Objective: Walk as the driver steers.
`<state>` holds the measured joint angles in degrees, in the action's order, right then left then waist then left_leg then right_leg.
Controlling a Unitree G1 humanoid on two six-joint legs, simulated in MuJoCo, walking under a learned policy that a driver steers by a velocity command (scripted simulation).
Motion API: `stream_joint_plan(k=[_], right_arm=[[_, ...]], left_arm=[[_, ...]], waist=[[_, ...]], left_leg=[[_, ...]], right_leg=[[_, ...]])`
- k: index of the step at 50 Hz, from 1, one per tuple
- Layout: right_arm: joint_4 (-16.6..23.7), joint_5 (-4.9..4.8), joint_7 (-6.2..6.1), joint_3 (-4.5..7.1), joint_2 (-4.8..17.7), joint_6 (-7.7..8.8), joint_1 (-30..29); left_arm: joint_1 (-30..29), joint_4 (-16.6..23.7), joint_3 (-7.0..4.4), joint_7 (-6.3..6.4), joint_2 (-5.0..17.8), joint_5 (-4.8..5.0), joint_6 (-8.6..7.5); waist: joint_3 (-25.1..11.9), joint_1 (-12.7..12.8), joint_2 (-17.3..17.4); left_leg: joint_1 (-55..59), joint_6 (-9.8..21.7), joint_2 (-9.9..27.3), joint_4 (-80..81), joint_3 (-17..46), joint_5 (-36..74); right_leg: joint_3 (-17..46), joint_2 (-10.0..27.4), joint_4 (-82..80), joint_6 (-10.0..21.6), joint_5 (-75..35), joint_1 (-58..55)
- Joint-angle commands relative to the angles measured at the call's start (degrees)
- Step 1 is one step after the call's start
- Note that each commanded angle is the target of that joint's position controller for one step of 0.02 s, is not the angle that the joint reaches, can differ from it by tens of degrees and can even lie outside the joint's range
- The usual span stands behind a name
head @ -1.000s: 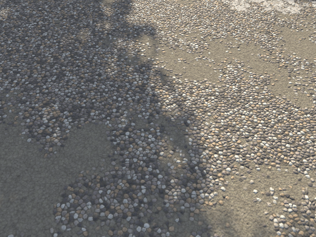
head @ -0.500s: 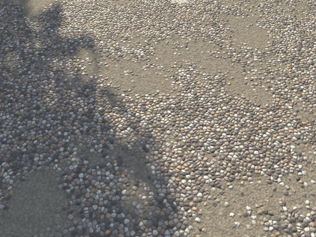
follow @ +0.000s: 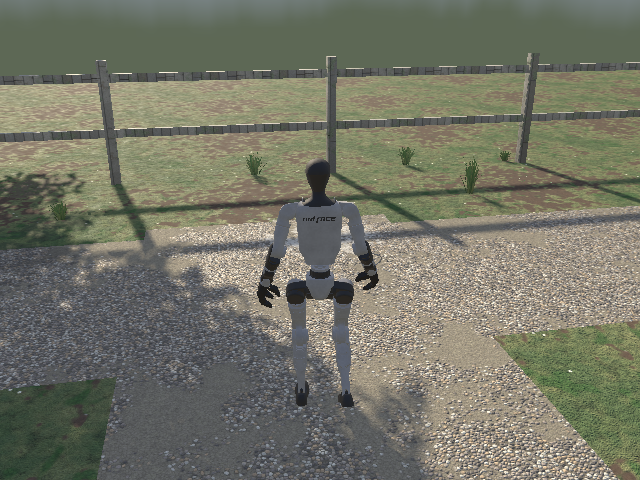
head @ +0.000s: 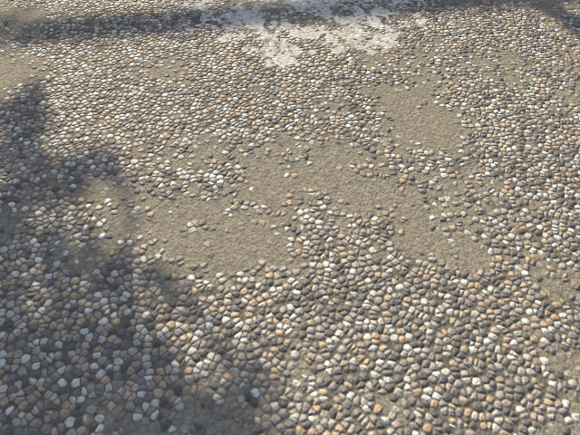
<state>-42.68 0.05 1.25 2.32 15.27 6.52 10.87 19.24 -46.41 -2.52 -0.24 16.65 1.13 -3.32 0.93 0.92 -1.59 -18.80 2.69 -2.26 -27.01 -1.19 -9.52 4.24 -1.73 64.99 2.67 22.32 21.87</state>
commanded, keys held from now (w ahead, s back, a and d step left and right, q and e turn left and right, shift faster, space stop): w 0.46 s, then w+q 0.54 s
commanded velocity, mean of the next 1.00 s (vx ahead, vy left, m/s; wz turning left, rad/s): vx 0.50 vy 0.00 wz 0.17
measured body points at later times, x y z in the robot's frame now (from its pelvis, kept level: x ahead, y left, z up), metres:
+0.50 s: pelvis +0.28 -0.05 +0.00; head +0.31 -0.06 +0.44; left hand +0.46 +0.21 -0.09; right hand +0.31 -0.33 -0.14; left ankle +0.14 +0.09 -0.65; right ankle +0.35 -0.14 -0.74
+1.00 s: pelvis +0.55 +0.02 -0.02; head +0.59 +0.04 +0.43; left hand +0.53 +0.31 -0.15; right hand +0.80 -0.18 -0.11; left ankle +0.62 +0.12 -0.74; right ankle +0.39 -0.15 -0.66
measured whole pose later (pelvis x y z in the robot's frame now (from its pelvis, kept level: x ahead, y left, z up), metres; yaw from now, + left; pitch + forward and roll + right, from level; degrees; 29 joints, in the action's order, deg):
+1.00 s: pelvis +0.55 +0.02 -0.02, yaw +15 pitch +2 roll -1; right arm -38.3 -1.1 2.4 3.6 16.7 2.9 7.0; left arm 16.4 -49.1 -3.1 0.3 16.6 0.5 -3.8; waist 3.1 1.6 0.6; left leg -28.4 5.5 -2.5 -36.1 -2.0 -10.1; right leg -3.3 2.0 59.2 -0.8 28.6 10.3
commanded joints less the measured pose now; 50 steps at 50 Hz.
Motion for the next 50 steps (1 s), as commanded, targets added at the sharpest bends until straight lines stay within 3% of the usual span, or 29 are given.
stream_joint_plan(k=[1, 4, 9, 12, 14, 17, 18, 19, 20, 21, 22, 23, 24, 25, 26, 27, 30, 33, 36, 41, 42, 44, 45, 46, 47, 48, 49, 50], right_arm=[[1.52, 0.54, 0.09, 1.3, 5.92, 0.04, 3.48], [0.36, -0.13, 0.01, 1.76, 7.57, 0.4, 4.32], [-1.79, -0.83, -0.83, 2.21, 9.5, -0.58, 7.69], [-3.72, -1.22, -1.0, 2.32, 10.18, -1.21, 11.44], [-4.73, -1.33, -1.18, 2.43, 10.37, -1.89, 12.59], [-5.36, -1.33, -1.65, 2.89, 11.58, -2.86, 12.15], [-5.24, -1.31, -1.78, 2.97, 12.09, -3.17, 11.09], [-4.93, -1.03, -1.9, 2.52, 11.17, -3.41, 10.72], [-3.27, 0.33, -2.04, 1.29, 8.58, -3.22, 10.85], [-2.63, 0.04, -1.43, -0.84, 1.36, -1.89, 19.01], [-3.55, -1.2, -1.0, 0.44, 7.62, -0.77, 15.5], [-1.57, -2.44, -0.68, 1.26, 10.2, -0.08, 9.42], [-1.12, -2.28, -0.86, 1.15, 9.64, 0.03, 6.49], [-1.06, -1.48, -1.0, 1.37, 9.15, -0.3, 5.16], [-1.45, -1.33, -0.98, 1.52, 8.43, -1.06, 6.42], [-1.93, -1.5, -1.0, 1.33, 7.04, -1.87, 7.86], [-1.23, -1.34, -1.43, 1.13, 5.21, -3.49, 6.67], [0.0, -1.14, -1.14, 1.24, 4.95, -3.37, 3.04], [1.72, -1.03, -0.16, 0.73, 3.66, -2.9, -2.63], [6.35, -1.18, 1.56, 0.46, 3.34, -2.99, -10.2], [7.19, -1.18, 1.95, 0.6, 3.64, -3.04, -10.63], [7.96, -1.15, 2.43, 1.45, 5.13, -3.29, -8.41], [7.39, -1.12, 2.42, 2.36, 6.64, -3.51, -4.16], [5.52, -1.26, 2.03, 3.95, 9.13, -3.62, 4.02], [3.49, -1.37, 0.93, 5.95, 13.6, -4.1, 13.63], [3.6, -1.82, 0.44, 6.96, 19.69, -4.0, 13.21], [5.12, -1.38, 0.45, 5.5, 14.95, -3.45, 15.23], [4.82, -0.7, 0.45, 4.68, 12.26, -2.96, 13.4]], left_arm=[[-3.44, 5.64, -1.65, -0.03, 5.4, -0.61, -1.13], [-4.34, 6.09, -1.11, 0.1, 3.28, -0.94, -0.62], [-13.99, 8.74, -0.13, -0.48, 1.19, -0.95, -1.5], [-19.2, 10.41, -0.05, -1.23, 1.4, -0.38, -1.94], [-21.5, 11.59, -0.2, -1.84, 2.05, -0.19, -2.22], [-19.82, 11.71, -0.88, -2.42, 3.95, -0.31, -2.56], [-15.39, 10.59, -1.63, -2.27, 5.28, -0.47, -2.6], [-7.02, 8.07, -2.97, -1.8, 7.89, -0.63, -2.52], [3.7, 6.13, -4.12, -1.11, 12.02, -1.3, -2.25], [5.88, 4.92, -4.83, -1.27, 15.97, -1.28, -1.93], [6.35, 4.99, -3.51, -1.21, 10.03, -0.36, -1.64], [2.11, 5.39, -2.72, -0.96, 8.16, -0.33, -1.61], [-1.87, 5.87, -2.33, -0.87, 7.03, -0.76, -1.59], [-4.71, 6.07, -1.89, -1.02, 5.43, -1.22, -1.71], [-6.23, 6.04, -1.52, -1.09, 4.2, -1.83, -2.04], [-6.8, 5.64, -1.65, -1.2, 4.09, -1.84, -2.48], [-6.74, 3.67, -2.27, -1.01, 5.52, -1.83, -3.67], [-6.14, 2.24, -2.51, -0.36, 6.34, -1.99, -3.66], [-5.21, 1.27, -2.58, 0.12, 7.31, -1.7, -3.43], [-0.55, -1.56, -3.24, 0.56, 9.03, -0.6, -1.41], [-0.5, -1.75, -3.39, 0.7, 9.39, -0.39, -0.84], [-1.75, -1.33, -3.83, 1.25, 10.84, -0.25, 0.14], [-2.3, -1.02, -4.03, 1.62, 11.5, -0.28, 0.67], [-3.19, -0.62, -3.91, 1.99, 11.41, -0.24, 1.14], [-2.58, 0.44, -3.19, 2.3, 9.97, -0.94, 0.83], [3.44, 3.3, -0.36, 1.06, 1.24, -2.72, -0.93], [-1.72, 3.49, -0.87, 0.05, 5.4, -1.07, -3.34], [-7.54, 5.54, -1.67, -0.53, 8.13, 1.1, -4.61]], waist=[[-0.2, -1.58, 6.44], [-0.1, -0.96, 6.55], [0.99, -3.96, 5.41], [2.15, -5.83, 5.28], [2.78, -5.76, 5.44], [1.02, -3.25, 6.39], [-1.87, -0.35, 6.73], [-7.48, 3.63, 5.78], [-16.44, 7.34, 0.07], [-23.4, 2.94, -15.33], [-22.01, 5.86, -9.9], [-12.56, 5.42, -7.06], [-7.93, 3.72, -2.32], [-4.42, 2.13, -0.96], [-3.43, 0.18, -2.15], [-3.13, -0.81, -3.04], [-0.39, -1.76, -2.18], [0.81, -0.94, -1.27], [2.13, 1.31, -0.68], [4.22, 3.93, -0.02], [4.07, 3.58, -0.43], [1.29, 1.29, -2.42], [-1.7, -1.3, -3.39], [-6.03, -5.97, -2.53], [-11.64, -10.1, 2.28], [-16.58, -3.64, 17.37], [-23.23, -7.61, 10.75], [-15.38, -8.48, 8.15]], left_leg=[[13.27, 9.68, 15.23, 16.39, 19.92, -0.2], [11.1, 10.84, 14.15, 18.55, 13.98, 10.11], [11.04, 8.77, 11.31, 19.34, 6.44, 14.86], [14.12, 8.6, 13.02, 18.59, 6.85, 13.34], [18.4, 8.11, 15.01, 16.76, 7.65, 14.96], [22.98, 6.6, 16.58, 11.49, 7.92, 24.82], [22.71, 5.71, 15.45, 6.05, 6.59, 33.9], [19.3, 4.19, 12.64, -3.84, 4.43, 37.43], [7.33, 2.21, 9.33, -21.18, 2.23, 22.22], [-15.79, -1.35, -1.23, -40.62, 2.29, -19.79], [-22.85, -1.01, 1.14, -46.88, 8.74, -24.33], [-26.37, -0.52, 4.03, -47.22, 7.43, -19.43], [-24.6, -0.65, 6.75, -44.61, 6.1, -14.11], [-22.58, -1.16, 8.26, -41.38, 5.7, -10.98], [-19.05, -1.41, 9.63, -39.84, 6.3, -8.72], [-16.71, -1.79, 9.92, -38.8, 6.5, -7.58], [-18.09, -3.18, 10.14, -34.86, 7.48, -2.96], [-20.31, -3.53, 9.48, -26.17, 7.81, 7.38], [-17.9, -2.9, 8.48, -15.97, 4.25, 15.43], [-22.49, -0.57, 7.5, -8.67, 1.47, 10.86], [-22.47, 0.19, 6.94, -8.07, 0.55, 8.03], [-16.83, 2.2, 3.85, -7.9, -2.81, 1.88], [-10.74, 3.47, 1.56, -8.03, -4.44, -0.58], [0.73, 5.33, -0.97, -4.95, -5.06, 1.61], [18.53, 8.56, 3.46, -3.43, 4.13, 3.04], [39.3, 19.38, 18.29, 0.3, 35.92, -4.73], [43.4, 21.13, 21.58, 8.14, 48.68, -9.88], [38.5, 18.02, 19.79, 9.25, 39.95, -5.75]], right_leg=[[1.05, 7.47, -1.07, -0.85, -5.6, 16.76], [-0.74, 8.19, -7.16, -2.63, -9.54, 16.8], [-3.05, 6.75, -26.57, -3.47, -25.1, 13.43], [-3.51, 5.42, -32.1, -2.94, -28.2, 12.41], [-2.99, 5.05, -34.44, -1.74, -25.63, 13.75], [-3.81, 3.56, -36.78, 0.62, -19.25, 9.34], [-5.44, 1.92, -38.11, 1.89, -18.73, 2.3], [-5.88, 1.7, -38.5, 3.79, -20.48, -10.25], [5.25, 11.98, -35.49, 7.7, -23.8, -28.42], [32.16, 24.53, -40.61, 17.5, -13.9, -46.83], [36.53, 23.66, -45.27, 16.79, -4.87, -45.62], [27.72, 21.54, -46.84, 14.15, -6.02, -37.91], [20.9, 19.44, -48.32, 12.44, -10.86, -29.6], [16.33, 17.58, -50.3, 11.6, -15.43, -22.86], [12.75, 16.17, -52.34, 10.89, -17.94, -18.4], [10.42, 15.77, -54.28, 10.94, -18.74, -15.55], [3.57, 15.73, -57.98, 11.15, -22.61, -11.46], [-2.85, 14.35, -58.82, 9.53, -25.9, -12.97], [-8.07, 13.28, -59.37, 7.7, -26.49, -13.89], [-10.47, 17.1, -55.48, 6.51, -31.01, -25.79], [-10.99, 17.75, -53.56, 5.95, -34.84, -27.79], [-12.86, 17.91, -46.6, 4.46, -52.48, -29.64], [-13.86, 17.42, -39.77, 3.65, -61.21, -29.36], [-15.57, 15.5, -28.67, 2.05, -63.07, -25.74], [-15.76, 13.16, -12.22, -0.3, -49.36, -12.84], [-12.37, 1.13, 8.34, -4.03, 4.48, 14.57], [0.61, -0.2, 14.93, -3.23, 11.38, 21.54], [1.59, 2.72, 14.3, -1.91, 6.24, 25.81]])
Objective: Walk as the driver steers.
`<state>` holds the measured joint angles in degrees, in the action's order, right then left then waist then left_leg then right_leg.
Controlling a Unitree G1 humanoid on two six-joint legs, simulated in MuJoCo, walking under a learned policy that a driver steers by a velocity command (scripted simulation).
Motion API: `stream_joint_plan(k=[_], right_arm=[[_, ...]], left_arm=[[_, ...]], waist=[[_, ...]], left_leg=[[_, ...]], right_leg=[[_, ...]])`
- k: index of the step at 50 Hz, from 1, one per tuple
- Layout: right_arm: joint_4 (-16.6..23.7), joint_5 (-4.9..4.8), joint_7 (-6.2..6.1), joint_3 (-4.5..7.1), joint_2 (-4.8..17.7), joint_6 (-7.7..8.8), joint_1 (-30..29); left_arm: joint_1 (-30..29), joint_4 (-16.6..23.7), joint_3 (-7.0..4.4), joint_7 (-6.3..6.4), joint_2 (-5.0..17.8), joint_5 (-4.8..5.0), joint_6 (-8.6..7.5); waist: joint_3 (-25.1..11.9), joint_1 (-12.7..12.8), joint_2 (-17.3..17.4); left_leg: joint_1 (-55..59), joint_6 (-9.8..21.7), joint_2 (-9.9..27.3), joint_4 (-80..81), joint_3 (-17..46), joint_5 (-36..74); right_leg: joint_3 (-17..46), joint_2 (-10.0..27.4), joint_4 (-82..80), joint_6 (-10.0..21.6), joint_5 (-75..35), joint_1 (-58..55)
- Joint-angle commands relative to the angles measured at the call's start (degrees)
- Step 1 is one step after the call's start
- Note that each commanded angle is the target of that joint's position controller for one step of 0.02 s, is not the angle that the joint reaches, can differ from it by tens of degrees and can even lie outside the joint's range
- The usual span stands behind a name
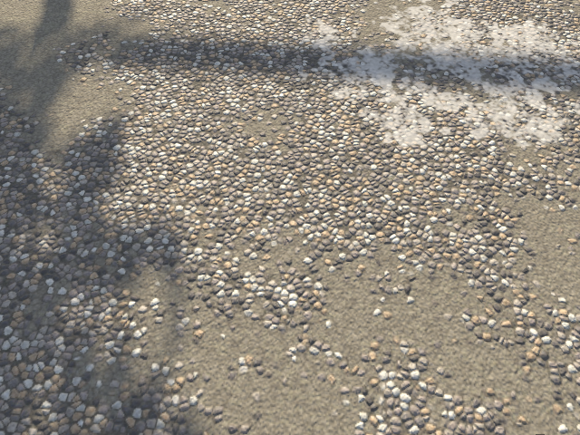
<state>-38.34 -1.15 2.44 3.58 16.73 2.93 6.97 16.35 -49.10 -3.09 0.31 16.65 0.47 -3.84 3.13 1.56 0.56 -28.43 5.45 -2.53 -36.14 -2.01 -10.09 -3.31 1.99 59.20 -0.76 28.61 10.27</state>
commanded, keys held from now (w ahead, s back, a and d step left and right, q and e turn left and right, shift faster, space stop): w+q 0.08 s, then w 0.10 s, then w+e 0.04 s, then e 0.52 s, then no key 0.26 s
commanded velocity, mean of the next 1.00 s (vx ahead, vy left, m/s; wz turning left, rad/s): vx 0.22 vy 0.00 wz -0.12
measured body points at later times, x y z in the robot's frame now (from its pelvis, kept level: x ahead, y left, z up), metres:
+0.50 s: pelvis +0.26 -0.03 +0.00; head +0.30 -0.04 +0.45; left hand +0.43 +0.23 -0.09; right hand +0.37 -0.31 -0.11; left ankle +0.13 +0.08 -0.65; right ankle +0.38 -0.12 -0.72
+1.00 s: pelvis +0.33 +0.01 +0.02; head +0.36 +0.03 +0.47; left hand +0.54 +0.25 -0.09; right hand +0.41 -0.29 -0.07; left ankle +0.38 +0.12 -0.72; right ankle +0.31 -0.12 -0.66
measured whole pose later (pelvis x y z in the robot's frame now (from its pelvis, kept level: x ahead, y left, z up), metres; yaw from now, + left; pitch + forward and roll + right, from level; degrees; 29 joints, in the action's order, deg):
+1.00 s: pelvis +0.33 +0.01 +0.02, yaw -11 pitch +1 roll -1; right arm -40.2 1.2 -1.3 2.6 14.5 1.1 12.3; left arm 9.6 -39.7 -4.4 1.4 18.4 0.2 2.3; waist 0.6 -1.0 -2.2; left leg -16.9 0.3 0.3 -28.1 2.8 -12.7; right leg 7.9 -6.4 56.0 -3.1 27.0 27.6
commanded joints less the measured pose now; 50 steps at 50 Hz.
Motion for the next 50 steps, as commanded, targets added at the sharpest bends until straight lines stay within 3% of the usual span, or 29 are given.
stream_joint_plan(k=[1, 2, 3, 5, 9, 12, 14, 17, 19, 20, 21, 22, 23, 24, 25, 26, 28, 30, 33, 35, 39, 41, 42, 43, 44, 45, 46, 48, 50], right_arm=[[0.9, 0.36, -0.83, 3.13, 9.73, 0.89, 13.83], [1.71, 0.42, -0.9, 2.64, 8.1, 0.85, 9.99], [2.76, 1.1, -1.11, 2.13, 6.83, 0.9, 7.72], [3.35, 1.0, -1.42, 2.04, 6.54, 1.0, 6.28], [1.42, 0.73, -2.61, 2.23, 7.83, 1.22, 8.92], [-0.12, 0.85, -2.81, 1.93, 7.88, 1.2, 10.65], [-1.66, 1.11, -2.87, 1.74, 7.93, 1.08, 12.34], [-3.1, 1.5, -3.02, 1.59, 7.81, 0.65, 12.12], [-3.38, 1.42, -3.32, 1.81, 8.34, 0.23, 10.09], [-3.02, 1.15, -3.66, 1.81, 8.31, -0.11, 8.4], [-2.16, 1.73, -4.07, 1.56, 7.73, -0.28, 9.09], [-0.55, 2.8, -4.13, 0.59, 5.04, 0.17, 14.76], [-1.05, 2.78, -3.61, -0.19, 4.03, 0.25, 17.68], [-1.14, 1.29, -3.08, 0.53, 7.71, -0.07, 15.91], [-0.16, 0.48, -3.21, 0.7, 8.04, -0.8, 10.96], [0.35, 0.83, -3.63, 0.86, 7.89, -1.65, 8.07], [1.16, 1.61, -4.5, 1.07, 6.99, -3.09, 7.39], [0.75, 1.91, -4.98, 0.67, 5.0, -3.08, 8.89], [0.59, 1.95, -5.25, 0.57, 4.67, -2.85, 7.96], [1.02, 1.74, -5.17, 0.62, 4.67, -2.86, 6.21], [1.51, 1.24, -4.46, 0.8, 4.85, -1.81, 4.86], [1.07, 1.16, -3.84, 0.88, 4.31, -1.05, 6.43], [0.95, 1.41, -3.6, 1.04, 4.47, -0.77, 7.03], [1.64, 2.51, -3.72, 1.61, 7.45, -0.68, 7.3], [2.03, 4.02, -3.89, 2.65, 12.31, -1.25, 4.6], [2.43, 4.86, -3.82, 2.2, 9.36, -1.18, 4.77], [2.83, 4.03, -3.93, 1.77, 8.07, -1.0, 4.09], [2.8, 1.97, -4.04, 1.31, 6.58, -0.86, 1.57], [2.09, 1.67, -3.9, 0.51, 4.74, -1.13, 1.11]], left_arm=[[-6.1, 8.83, -0.72, -0.9, 7.3, 1.43, -4.75], [-6.43, 8.41, -1.01, -0.49, 7.37, 0.01, -4.75], [-5.32, 8.3, -1.46, -0.39, 7.87, -0.59, -4.14], [-3.28, 8.02, -1.5, -0.44, 6.77, -1.0, -2.68], [-8.37, 9.14, -0.33, -0.39, 3.62, -1.32, -1.63], [-13.3, 9.69, 0.29, -1.13, 2.72, -0.62, -2.04], [-15.26, 10.28, 0.23, -1.65, 3.18, -0.46, -2.48], [-15.08, 10.62, -0.21, -2.69, 4.25, -0.49, -2.85], [-11.1, 9.88, -0.97, -3.08, 5.92, -0.62, -2.8], [-6.24, 8.57, -1.76, -3.08, 7.36, -0.91, -2.81], [-1.87, 8.08, -2.88, -2.81, 10.83, -1.21, -2.84], [0.7, 9.18, -3.47, -2.5, 15.19, -2.1, -2.48], [1.81, 9.17, -2.69, -2.31, 11.89, -1.37, -1.55], [-0.18, 10.3, -2.37, -2.22, 10.09, -0.32, -0.67], [-3.45, 11.39, -2.13, -1.89, 8.75, -0.01, 0.23], [-5.73, 11.89, -1.73, -1.56, 7.93, 0.04, 1.04], [-8.17, 12.64, -1.86, -1.02, 8.24, -0.6, 2.09], [-8.72, 13.19, -2.45, -0.5, 9.03, -1.13, 2.74], [-8.18, 13.57, -3.2, 0.55, 10.0, -0.34, 3.45], [-8.4, 13.92, -3.42, 0.98, 10.12, 0.03, 4.17], [-7.72, 14.13, -3.36, 1.16, 9.35, -0.1, 5.38], [-8.06, 14.14, -2.86, 1.19, 8.38, 0.1, 5.89], [-7.12, 13.79, -2.43, 1.23, 7.33, 0.26, 6.1], [-4.71, 13.49, -1.69, 1.18, 5.23, -0.15, 6.02], [-3.42, 14.56, -1.4, 0.95, 3.61, -0.23, 5.42], [-5.48, 14.74, -2.35, 0.99, 7.42, -0.96, 4.61], [-5.59, 13.96, -3.42, 0.93, 9.98, -0.48, 4.51], [-3.72, 11.74, -3.43, 1.4, 8.21, -0.3, 5.59], [-3.71, 11.29, -2.35, 1.44, 4.73, -0.2, 6.2]], waist=[[-12.42, -6.78, 1.53], [-8.69, -4.39, -0.59], [-7.69, -2.22, 0.89], [-6.79, -0.37, 1.42], [-4.13, -2.1, 2.3], [-2.77, -4.85, 3.63], [-2.38, -5.93, 3.84], [-3.46, -5.47, 4.0], [-5.1, -2.77, 4.56], [-7.12, 0.08, 4.05], [-11.32, 1.54, 0.15], [-18.65, -0.84, -10.49], [-25.64, -0.6, -16.08], [-24.24, 0.37, -9.74], [-18.03, 0.62, -5.49], [-12.21, -0.02, -1.84], [-7.85, -2.46, -3.88], [-8.4, -3.05, -7.23], [-11.72, -2.35, -6.94], [-11.58, -1.68, -7.41], [-10.73, -0.56, -9.37], [-10.61, -1.75, -9.58], [-10.09, -2.32, -9.06], [-10.17, -1.47, -3.87], [-7.09, 1.99, 11.55], [-7.49, -0.94, 14.13], [-6.98, -1.28, 10.18], [-6.03, -0.29, 6.57], [-5.86, -0.08, 6.5]], left_leg=[[39.78, 13.44, 17.61, 18.42, 33.77, 0.22], [31.67, 12.2, 15.48, 19.2, 28.54, 6.55], [26.1, 11.9, 14.1, 20.42, 25.65, 11.49], [20.62, 12.25, 12.85, 22.49, 22.39, 15.81], [15.48, 10.03, 9.85, 24.31, 14.35, 18.77], [15.5, 7.21, 8.57, 24.19, 10.25, 15.89], [17.95, 6.24, 9.77, 22.77, 9.72, 20.28], [24.23, 4.6, 12.01, 17.66, 9.27, 26.54], [26.54, 3.17, 12.47, 12.18, 8.75, 33.07], [26.55, 1.67, 10.53, 5.62, 7.12, 37.44], [23.37, -1.12, 6.73, -5.58, 4.5, 31.56], [6.84, -5.68, -0.09, -26.51, 2.02, 4.5], [-3.21, -8.04, -4.52, -37.88, 5.73, -28.02], [-6.42, -7.81, -1.07, -42.11, 10.02, -26.03], [-9.03, -7.75, 0.85, -41.98, 8.8, -22.49], [-9.31, -7.8, 2.41, -38.36, 7.9, -19.94], [-3.54, -7.81, 3.63, -29.05, 7.12, -16.35], [0.06, -8.67, 2.4, -22.13, 5.75, -14.64], [2.05, -9.76, 1.93, -15.54, 6.72, -10.03], [3.01, -10.07, 1.49, -11.91, 7.2, -7.75], [5.42, -9.34, 1.24, -3.91, 7.07, -7.72], [10.62, -7.92, 1.21, 5.33, 5.54, -3.38], [14.67, -6.72, 2.12, 11.42, 5.48, 0.26], [19.03, -3.92, 9.94, 15.45, 12.21, 2.01], [18.74, 3.34, 18.95, 18.23, 23.82, 9.28], [15.34, 9.51, 24.27, 19.82, 30.38, 11.78], [15.37, 10.09, 22.93, 19.11, 28.44, 12.67], [17.16, 6.53, 18.18, 16.7, 21.19, 14.84], [17.26, 5.46, 15.12, 15.42, 16.06, 20.7]], right_leg=[[8.61, 1.41, 15.38, 2.08, -4.94, 36.01], [8.23, 3.09, 10.28, 1.66, -7.42, 32.67], [8.63, 4.27, 7.75, 1.23, -9.16, 28.3], [7.69, 4.61, 3.61, -0.47, -10.64, 25.1], [5.6, 4.08, -10.72, -3.0, -23.31, 24.06], [4.15, 2.42, -22.23, -2.31, -35.64, 20.57], [3.67, 1.27, -25.84, -1.06, -39.25, 19.42], [4.16, 0.09, -28.66, 1.8, -35.21, 19.57], [3.81, -1.48, -29.88, 3.73, -30.5, 15.87], [2.55, -3.12, -32.39, 4.83, -32.07, 10.33], [6.67, 0.3, -32.07, 6.95, -48.61, 1.54], [24.01, 13.04, -29.03, 16.0, -67.22, -16.57], [38.24, 19.67, -32.73, 23.29, -69.18, -24.85], [36.97, 17.96, -34.77, 21.7, -53.33, -21.47], [32.3, 15.16, -36.34, 19.14, -41.37, -14.82], [28.79, 13.12, -38.92, 17.2, -34.96, -6.12], [25.84, 8.95, -42.45, 14.83, -26.71, 5.72], [23.23, 6.46, -42.89, 14.7, -28.95, 8.8], [23.7, 5.97, -41.71, 14.44, -27.12, 7.76], [25.15, 5.24, -41.88, 13.56, -20.16, 8.34], [28.35, 5.37, -40.19, 12.45, -16.75, 6.36], [28.46, 4.66, -37.38, 11.06, -19.54, 6.29], [27.59, 3.08, -35.53, 9.36, -18.98, 7.55], [24.34, 0.08, -30.17, 6.21, -12.37, 11.03], [13.54, -8.83, -21.82, 2.71, -1.81, 18.98], [11.68, -7.65, -10.19, 0.09, 5.33, 19.03], [12.72, -7.27, -2.32, -0.97, 4.61, 19.73], [12.98, -6.66, 3.34, -2.86, 0.66, 21.24], [11.5, -5.92, 0.74, -4.17, -1.65, 18.92]])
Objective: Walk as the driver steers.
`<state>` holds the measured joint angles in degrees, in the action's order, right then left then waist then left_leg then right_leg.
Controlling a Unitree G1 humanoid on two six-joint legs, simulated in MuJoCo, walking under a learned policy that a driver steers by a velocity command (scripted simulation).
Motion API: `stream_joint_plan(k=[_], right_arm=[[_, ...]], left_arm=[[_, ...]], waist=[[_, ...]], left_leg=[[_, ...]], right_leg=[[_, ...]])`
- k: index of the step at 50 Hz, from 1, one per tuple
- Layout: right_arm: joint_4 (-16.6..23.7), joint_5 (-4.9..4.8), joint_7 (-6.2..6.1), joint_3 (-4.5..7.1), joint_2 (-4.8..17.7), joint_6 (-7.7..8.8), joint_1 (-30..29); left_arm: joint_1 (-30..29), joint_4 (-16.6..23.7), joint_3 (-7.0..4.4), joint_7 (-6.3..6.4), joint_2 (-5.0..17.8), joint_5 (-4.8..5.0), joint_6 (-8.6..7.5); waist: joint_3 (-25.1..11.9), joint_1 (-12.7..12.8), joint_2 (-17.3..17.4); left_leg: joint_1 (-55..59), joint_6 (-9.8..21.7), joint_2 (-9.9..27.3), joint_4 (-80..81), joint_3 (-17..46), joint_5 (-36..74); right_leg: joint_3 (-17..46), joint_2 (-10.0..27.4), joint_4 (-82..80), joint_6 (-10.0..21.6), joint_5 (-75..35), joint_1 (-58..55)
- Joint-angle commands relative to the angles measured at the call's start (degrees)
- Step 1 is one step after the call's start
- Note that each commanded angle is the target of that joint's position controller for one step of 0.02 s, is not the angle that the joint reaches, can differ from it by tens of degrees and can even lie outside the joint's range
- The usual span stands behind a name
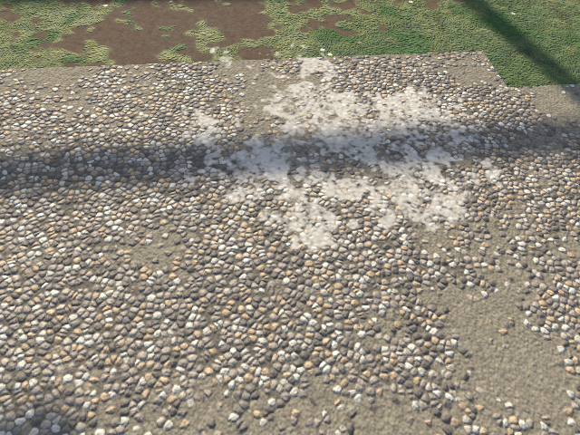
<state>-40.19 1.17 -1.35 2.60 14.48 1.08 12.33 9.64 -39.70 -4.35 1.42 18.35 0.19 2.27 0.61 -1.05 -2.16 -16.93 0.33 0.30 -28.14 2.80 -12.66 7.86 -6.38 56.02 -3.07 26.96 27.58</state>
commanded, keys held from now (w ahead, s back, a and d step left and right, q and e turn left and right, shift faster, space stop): no key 1.00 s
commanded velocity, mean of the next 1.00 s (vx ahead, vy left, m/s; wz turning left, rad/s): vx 0.01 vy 0.00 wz -0.04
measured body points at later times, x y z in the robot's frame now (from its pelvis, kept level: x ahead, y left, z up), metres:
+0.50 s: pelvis +0.00 -0.02 -0.01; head +0.00 -0.03 +0.44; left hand +0.11 +0.22 -0.13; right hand +0.10 -0.29 -0.13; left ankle +0.02 +0.12 -0.74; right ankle -0.02 -0.15 -0.74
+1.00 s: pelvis +0.00 -0.02 +0.00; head +0.01 -0.02 +0.45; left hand +0.05 +0.23 -0.15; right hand +0.04 -0.28 -0.15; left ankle +0.02 +0.12 -0.74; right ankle -0.02 -0.15 -0.74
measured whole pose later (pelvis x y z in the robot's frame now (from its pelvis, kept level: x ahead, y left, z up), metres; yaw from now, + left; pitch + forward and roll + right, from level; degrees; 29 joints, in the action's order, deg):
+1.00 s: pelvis +0.00 -0.02 +0.00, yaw +0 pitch -2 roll +0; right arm -59.0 0.1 -2.8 2.6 12.3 -0.3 12.9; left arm 14.2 -57.2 -1.3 1.8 12.1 -0.1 -0.1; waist 2.5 -0.5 0.1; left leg -13.1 -2.2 1.4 -28.6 2.6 -13.6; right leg 3.1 -1.0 28.7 -0.3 17.3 9.4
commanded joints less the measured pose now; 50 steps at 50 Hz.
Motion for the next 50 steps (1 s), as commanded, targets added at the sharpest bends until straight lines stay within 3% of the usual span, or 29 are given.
stream_joint_plan(k=[1, 3, 5, 7, 8, 9, 10, 11, 12, 15, 25, 50], right_arm=[[3.59, -0.55, -0.01, 1.39, 6.59, 0.44, -4.32], [2.89, -0.52, 0.03, 1.57, 6.88, -0.22, -3.15], [2.01, -0.82, 0.03, 1.91, 8.25, -0.88, -1.06], [1.15, -1.68, 0.17, 1.66, 7.9, -0.91, -0.32], [0.56, -1.48, 0.35, 1.41, 7.48, -0.27, 1.42], [0.83, -0.1, 0.91, 0.97, 6.61, 0.72, 2.09], [0.59, 0.22, 1.2, 0.55, 4.5, 1.45, 3.1], [0.26, 0.66, 1.15, 0.64, 6.08, 1.55, -0.76], [0.28, 0.37, 1.05, 0.86, 6.13, 1.41, -2.62], [-0.52, -0.13, 0.26, 0.94, 5.5, 0.33, -2.26], [-5.61, -0.53, -0.63, 1.44, 5.08, -0.33, -0.36], [-17.8, -1.09, -1.66, 0.97, 3.74, -0.98, 2.01]], left_arm=[[2.33, 2.12, -0.51, 0.2, 1.66, 0.13, 0.08], [-0.36, 2.8, 0.52, -0.18, -0.36, 0.2, -0.16], [-0.67, 2.51, 0.31, -0.45, 0.66, 0.75, -0.26], [1.42, 0.93, 0.15, -0.62, 1.35, 0.38, -0.38], [1.45, 1.11, -0.04, -0.43, 3.22, -0.29, -0.37], [2.28, 1.39, -0.63, 0.09, 6.8, -0.91, -0.21], [1.46, -0.17, -0.78, -0.16, 6.47, -0.96, -0.12], [0.26, 0.5, -0.06, -0.67, 3.0, -0.93, -0.37], [0.23, -0.07, 0.43, -0.75, 1.62, -1.39, -0.72], [0.61, -1.09, 0.61, -0.6, 2.08, -1.07, -1.96], [2.29, -4.84, 1.29, -0.23, 0.8, -0.75, -2.89], [6.46, -16.42, 2.04, 0.65, -0.6, -0.27, -2.85]], waist=[[-3.88, 2.46, 10.41], [-5.22, 0.63, 13.15], [-5.73, -0.36, 14.3], [-4.52, 1.07, 12.65], [-4.89, 0.54, 10.51], [-6.69, -0.84, 3.78], [-7.13, -2.57, -4.75], [-5.08, -0.01, -2.8], [-3.79, 0.37, -1.79], [-0.73, 0.2, -2.05], [0.66, 0.28, 1.05], [2.03, 0.64, 2.1]], left_leg=[[6.55, 10.13, 10.88, 6.8, 9.18, 24.54], [8.15, 10.07, 9.79, 5.56, 7.69, 26.34], [9.8, 10.81, 10.54, 4.57, 9.24, 26.06], [7.7, 8.7, 9.43, 3.87, 9.1, 22.4], [4.78, 6.03, 8.93, 4.05, 9.14, 18.1], [1.0, 3.21, 6.32, 1.24, 6.06, 12.87], [2.68, 0.22, 2.11, 2.56, 1.04, 4.0], [4.48, -1.76, 1.49, 1.38, 0.15, 2.64], [4.77, -2.09, 1.45, 1.17, -0.04, 3.17], [5.2, -1.45, 1.68, 0.96, 0.34, 5.39], [6.78, -2.13, 1.65, 1.65, 0.29, 5.73], [6.77, -1.5, 1.11, 3.25, -0.62, 6.01]], right_leg=[[-1.72, 3.47, -0.93, -2.32, -0.85, -0.33], [-4.92, 5.23, -11.72, -2.67, -1.07, -5.58], [-6.34, 5.2, -20.96, -2.34, -4.61, -9.39], [-6.86, 5.06, -35.93, -0.26, -17.81, -16.27], [-3.69, 7.35, -36.83, 1.42, -22.74, -20.97], [0.73, 12.6, -32.71, 3.56, -35.29, -25.81], [0.68, 12.82, -30.53, 6.56, -28.58, -21.21], [0.82, 11.58, -31.91, 7.01, -21.46, -17.42], [0.73, 11.14, -32.71, 6.26, -17.95, -15.58], [-0.06, 10.1, -32.9, 4.81, -16.96, -12.48], [-0.74, 8.94, -33.14, 4.44, -14.58, -11.43], [-4.0, 6.71, -33.7, 3.67, -16.54, -13.17]])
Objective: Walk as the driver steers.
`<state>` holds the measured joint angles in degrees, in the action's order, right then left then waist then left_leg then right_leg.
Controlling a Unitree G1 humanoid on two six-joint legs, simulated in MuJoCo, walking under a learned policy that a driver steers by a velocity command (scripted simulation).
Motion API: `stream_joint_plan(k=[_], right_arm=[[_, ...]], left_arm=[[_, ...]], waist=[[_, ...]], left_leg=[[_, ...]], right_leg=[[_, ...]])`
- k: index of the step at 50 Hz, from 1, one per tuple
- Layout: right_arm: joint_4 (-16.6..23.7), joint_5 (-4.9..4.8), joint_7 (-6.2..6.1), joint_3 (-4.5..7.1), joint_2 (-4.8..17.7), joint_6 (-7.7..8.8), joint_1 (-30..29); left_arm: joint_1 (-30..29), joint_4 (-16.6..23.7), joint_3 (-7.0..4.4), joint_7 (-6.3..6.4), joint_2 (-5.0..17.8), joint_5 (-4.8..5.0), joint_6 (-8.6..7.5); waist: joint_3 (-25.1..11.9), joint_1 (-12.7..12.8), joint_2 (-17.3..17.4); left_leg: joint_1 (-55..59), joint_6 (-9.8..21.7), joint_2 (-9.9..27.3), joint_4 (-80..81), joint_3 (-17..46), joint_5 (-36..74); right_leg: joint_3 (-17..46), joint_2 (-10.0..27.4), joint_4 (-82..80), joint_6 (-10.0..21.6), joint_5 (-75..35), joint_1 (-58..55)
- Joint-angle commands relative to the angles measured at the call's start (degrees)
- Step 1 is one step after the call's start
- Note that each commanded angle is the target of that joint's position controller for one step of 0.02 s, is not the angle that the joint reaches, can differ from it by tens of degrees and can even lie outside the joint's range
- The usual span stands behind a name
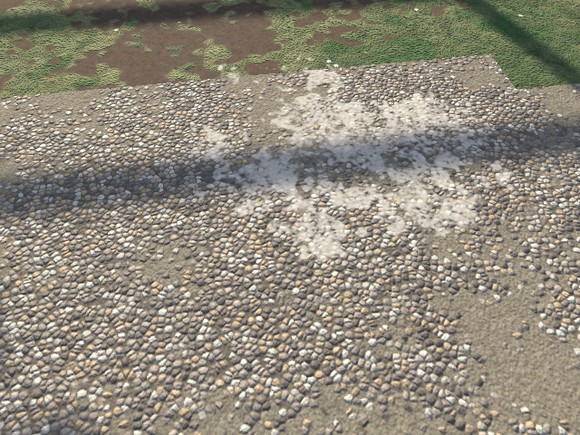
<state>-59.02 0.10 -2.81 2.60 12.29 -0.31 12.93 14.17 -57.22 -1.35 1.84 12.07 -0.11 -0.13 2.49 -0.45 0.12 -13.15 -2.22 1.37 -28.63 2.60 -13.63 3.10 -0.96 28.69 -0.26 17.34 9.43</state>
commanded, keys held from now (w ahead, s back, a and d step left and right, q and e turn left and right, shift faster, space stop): no key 0.16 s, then w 0.70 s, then w+q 0.14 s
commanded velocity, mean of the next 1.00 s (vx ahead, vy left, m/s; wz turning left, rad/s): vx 0.30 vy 0.00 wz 0.02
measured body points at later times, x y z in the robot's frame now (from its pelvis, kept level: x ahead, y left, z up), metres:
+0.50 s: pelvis +0.07 +0.04 +0.00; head +0.07 +0.05 +0.45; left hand +0.09 +0.30 -0.15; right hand +0.04 -0.21 -0.14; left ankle +0.02 +0.13 -0.74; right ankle +0.00 -0.10 -0.67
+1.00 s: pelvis +0.33 -0.02 +0.00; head +0.36 -0.03 +0.45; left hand +0.44 +0.24 -0.12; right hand +0.35 -0.29 -0.15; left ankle +0.23 +0.12 -0.64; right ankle +0.39 -0.11 -0.74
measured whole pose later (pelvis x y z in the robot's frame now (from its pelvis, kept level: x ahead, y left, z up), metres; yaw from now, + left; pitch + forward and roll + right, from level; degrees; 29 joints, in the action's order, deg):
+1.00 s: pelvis +0.33 -0.02 +0.00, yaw +2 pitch +0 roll -1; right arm -57.0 -2.2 -0.9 2.3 14.0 5.4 19.1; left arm 8.2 -53.7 -2.8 -2.1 13.7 0.0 -6.3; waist 2.4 -0.6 2.0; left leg -23.1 3.1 2.9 -69.6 3.1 -19.1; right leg -5.6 -2.4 25.2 3.7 8.6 17.2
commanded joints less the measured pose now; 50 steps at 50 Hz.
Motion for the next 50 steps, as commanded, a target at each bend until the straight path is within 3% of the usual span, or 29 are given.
stream_joint_plan(k=[1, 8, 9, 11, 13, 15, 16, 18, 19, 20, 21, 22, 23, 24, 25, 27, 29, 32, 35, 39, 41, 42, 43, 44, 45, 46, 47, 48, 50], right_arm=[[0.72, -0.03, -0.19, 0.91, 5.83, 0.39, 1.48], [-1.09, -0.1, -0.17, 0.48, 5.19, 0.29, 2.01], [-1.83, -0.1, -0.18, 0.26, 4.45, 0.22, 3.0], [-1.93, -0.66, -0.39, 0.51, 5.06, 0.15, 2.98], [-0.69, -0.78, -0.11, 0.3, 4.42, 1.31, 1.12], [0.2, -1.14, 0.98, -0.25, 1.93, 3.43, 0.12], [0.44, -1.35, 1.57, -0.25, 2.04, 4.28, 0.0], [-0.69, -2.07, 2.35, -0.26, 1.49, 5.44, 4.6], [-2.64, -1.98, 2.39, 0.1, 1.98, 5.68, 9.43], [-4.6, -1.4, 2.35, 1.02, 4.77, 5.8, 15.37], [-6.07, -1.48, 2.74, 2.94, 12.29, 6.09, 23.38], [-5.94, -0.36, 3.39, 2.39, 12.22, 6.78, 24.06], [-4.27, -0.19, 3.4, 1.22, 8.46, 7.34, 18.49], [-2.77, -0.37, 3.54, 0.63, 6.56, 7.6, 15.14], [-1.95, -0.59, 3.74, 0.37, 6.31, 7.52, 13.22], [-1.9, -0.3, 3.57, -0.67, 3.65, 6.72, 14.08], [-2.21, 0.0, 2.9, -0.85, 4.15, 5.98, 16.62], [-1.25, 0.18, 1.81, -0.58, 6.87, 5.34, 16.56], [-1.42, -0.39, 1.41, -0.06, 8.53, 5.4, 18.19], [-1.54, -1.12, 1.33, 0.74, 9.21, 5.05, 17.33], [-0.82, -0.56, 1.42, 1.24, 10.39, 4.29, 15.62], [-0.22, -0.15, 1.51, 0.99, 9.83, 3.81, 14.88], [1.37, 0.73, 1.69, 0.13, 8.12, 3.73, 14.95], [1.57, 0.07, 2.56, -2.56, -2.34, 5.0, 23.42], [1.19, -1.95, 2.77, -1.2, 3.74, 6.65, 18.83], [3.75, -3.57, 2.73, 0.02, 7.69, 7.5, 12.1], [4.49, -3.45, 2.17, 0.24, 8.23, 7.67, 8.87], [4.44, -2.6, 1.65, 0.82, 7.76, 7.15, 7.84], [3.76, -2.34, 1.59, 1.05, 4.86, 5.21, 10.84]], left_arm=[[2.11, 0.78, -0.92, 0.26, 5.63, 0.04, -0.44], [3.46, -1.12, -0.56, 0.38, 5.1, 0.1, -0.41], [4.62, -1.88, -0.42, 0.45, 4.59, 0.11, -0.32], [4.9, -1.81, -1.13, 0.81, 6.84, 0.78, -0.02], [6.46, -1.34, -1.61, 0.82, 8.36, 1.27, -0.68], [8.68, -1.73, -2.67, 0.48, 11.05, 1.82, -1.87], [7.97, -1.42, -2.88, 0.34, 11.2, 1.94, -2.18], [2.58, 0.48, -2.48, -0.08, 10.04, 2.19, -2.47], [-0.28, 1.62, -2.2, -0.27, 9.14, 2.42, -2.47], [-1.95, 2.62, -1.63, -0.39, 6.89, 2.09, -2.87], [-2.64, 4.61, -0.91, -0.28, 3.54, 1.76, -3.79], [-3.2, 5.67, -1.27, -0.22, 4.89, 2.5, -4.91], [-2.66, 5.47, -1.56, -0.7, 6.12, 3.11, -5.64], [-1.47, 4.48, -1.46, -1.27, 5.58, 3.07, -6.12], [-1.77, 4.27, -1.83, -1.47, 6.07, 2.53, -6.49], [-4.13, 4.71, -2.62, -2.08, 6.95, 1.67, -6.53], [-6.32, 5.44, -2.3, -2.66, 4.89, 1.47, -6.03], [-14.97, 8.96, -1.15, -3.0, 2.61, 1.42, -5.7], [-20.04, 11.01, -0.74, -3.63, 3.45, 1.81, -5.55], [-20.75, 12.65, -1.33, -4.44, 6.3, 1.93, -5.89], [-12.39, 10.74, -3.01, -4.27, 9.43, 1.88, -5.98], [-2.51, 7.71, -4.41, -3.86, 11.67, 2.14, -5.71], [7.99, 5.48, -5.52, -3.23, 15.48, 1.56, -5.35], [12.0, 4.06, -5.94, -3.69, 19.08, 0.72, -5.25], [9.62, 4.15, -4.41, -3.75, 13.04, 0.92, -5.48], [3.48, 5.09, -3.58, -3.52, 10.53, 0.97, -5.95], [-1.89, 6.13, -3.0, -3.56, 8.91, 0.71, -6.44], [-4.68, 6.18, -2.52, -3.83, 7.01, 0.17, -6.92], [-5.7, 4.95, -2.05, -4.06, 4.91, -0.6, -7.34]], waist=[[0.21, 0.05, -0.15], [0.57, 0.11, -0.01], [-0.7, 0.14, -0.3], [2.13, 0.48, -2.09], [6.22, 1.58, -4.5], [6.54, 2.25, -10.95], [7.33, 1.87, -11.33], [8.07, -2.25, -10.31], [7.67, -4.62, -8.05], [5.41, -6.26, -0.75], [1.64, -7.93, 15.7], [1.85, -6.99, 16.16], [5.3, -4.0, 8.98], [5.51, -2.67, 6.38], [5.36, -1.97, 4.67], [4.19, -2.13, 5.23], [3.33, -2.59, 5.5], [5.0, -3.78, 4.54], [6.31, -4.4, 5.8], [5.65, -1.5, 5.62], [-1.26, 3.64, 7.32], [-7.22, 8.32, 7.04], [-14.95, 11.58, 1.45], [-25.42, 6.31, -16.12], [-21.37, 8.27, -11.06], [-10.95, 6.72, -8.69], [-7.04, 4.54, -2.99], [-4.4, 2.6, -1.58], [-3.33, -0.49, -4.27]], left_leg=[[2.95, 1.08, 0.02, 3.78, -0.45, 6.91], [2.62, 1.27, -0.21, 3.92, -0.64, 6.44], [3.09, 1.37, -1.0, 3.8, -1.52, 0.89], [-1.24, 2.52, -3.45, 0.62, -3.71, -17.03], [-7.71, 3.66, -3.3, -2.91, -3.57, -21.52], [-11.41, 3.53, -3.32, -12.49, -5.65, -11.69], [-10.78, 4.47, -1.71, -14.89, -4.23, -10.29], [-2.52, 6.81, -1.17, -5.9, -4.48, -11.14], [5.95, 6.99, -2.02, 1.23, -4.31, -8.23], [13.74, 7.45, 2.22, 5.68, 3.68, -7.33], [21.24, 13.52, 13.77, 15.91, 25.06, -16.47], [20.57, 18.36, 21.06, 20.83, 40.75, -19.69], [18.46, 17.73, 20.82, 19.87, 36.64, -17.87], [17.68, 15.85, 17.84, 19.73, 29.3, -14.92], [17.77, 14.13, 15.83, 20.18, 23.67, -9.93], [17.34, 11.7, 12.13, 20.91, 14.22, 2.9], [17.41, 11.91, 10.61, 21.0, 9.32, 11.51], [12.27, 12.26, 9.57, 22.79, 5.3, 13.59], [9.16, 12.58, 10.16, 24.61, 3.48, 12.64], [15.87, 11.0, 13.17, 20.64, 1.96, 23.35], [17.58, 9.41, 12.53, 9.22, -0.19, 45.05], [14.05, 7.84, 10.06, -2.38, -1.94, 49.29], [0.49, 6.2, 7.02, -20.49, -3.2, 33.0], [-19.43, 2.87, -4.88, -42.04, -0.97, -13.43], [-25.35, 4.41, -3.23, -49.66, 6.69, -17.74], [-29.24, 5.66, -0.21, -50.94, 5.25, -13.15], [-26.16, 5.98, 3.21, -48.33, 4.21, -7.2], [-23.02, 5.89, 5.05, -45.03, 3.81, -3.92], [-17.17, 6.08, 6.96, -41.24, 4.34, -1.5]], right_leg=[[0.69, 1.25, -6.39, 0.84, -6.88, 5.0], [0.24, 1.05, -6.44, 0.7, -6.6, 5.13], [-0.17, 0.59, -6.98, 0.91, -0.6, 4.69], [1.3, 0.71, -7.73, 3.24, 19.04, 7.53], [8.0, 5.24, -11.31, 6.57, 29.59, 9.23], [19.8, 13.56, -16.99, 11.11, 31.81, 6.16], [23.32, 16.15, -18.47, 12.76, 30.59, 8.09], [19.12, 14.32, -16.29, 11.01, 25.85, 13.02], [13.77, 10.42, -11.9, 8.57, 20.86, 16.84], [6.54, 5.49, 0.32, 5.72, 11.54, 21.08], [-3.68, -1.87, 19.79, 1.93, 8.2, 29.65], [0.3, -1.7, 32.35, 2.22, 14.41, 35.7], [2.72, 1.95, 38.89, 3.61, 10.62, 39.02], [2.4, 4.03, 39.94, 4.7, 5.0, 39.42], [1.36, 5.57, 37.9, 5.17, 0.51, 39.71], [-0.63, 7.18, 32.52, 4.51, -4.79, 36.75], [-2.99, 6.66, 27.82, 2.88, -7.58, 35.98], [-4.94, 5.1, 14.69, 0.99, -13.36, 32.21], [-6.31, 3.38, 6.93, 0.9, -17.97, 26.15], [-4.91, 2.87, 1.98, 3.94, -16.85, 22.87], [-7.01, -0.42, 2.82, 6.14, -13.94, 10.57], [-7.5, -1.41, 2.59, 7.77, -13.76, -2.07], [5.02, 9.05, 3.33, 11.32, -9.05, -20.07], [35.81, 24.29, -6.39, 21.43, 6.54, -36.77], [41.45, 23.15, -13.77, 19.3, 12.25, -32.07], [31.19, 21.87, -14.48, 15.97, 8.22, -22.68], [22.87, 20.11, -15.83, 14.22, 0.06, -13.15], [16.13, 17.87, -17.29, 12.74, -5.98, -6.03], [7.82, 14.79, -20.21, 11.2, -9.16, 0.51]])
